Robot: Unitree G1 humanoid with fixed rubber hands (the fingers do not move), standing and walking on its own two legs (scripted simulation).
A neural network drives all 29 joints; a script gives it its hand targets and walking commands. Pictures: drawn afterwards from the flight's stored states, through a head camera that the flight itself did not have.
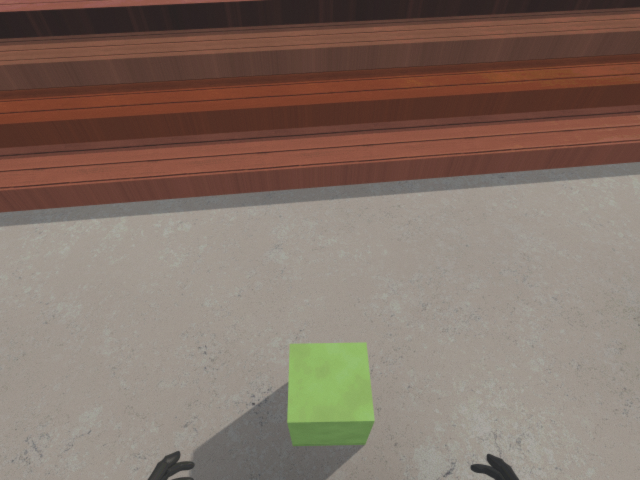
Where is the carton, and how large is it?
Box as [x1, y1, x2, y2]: [287, 342, 374, 445]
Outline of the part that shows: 365,342 290,344 287,423 293,445 365,443 374,421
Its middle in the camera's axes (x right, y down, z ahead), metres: +0.03 +0.45 +1.08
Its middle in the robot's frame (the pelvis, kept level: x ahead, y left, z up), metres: +0.41 -0.01 -0.64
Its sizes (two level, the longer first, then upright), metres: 0.210 0.200 0.250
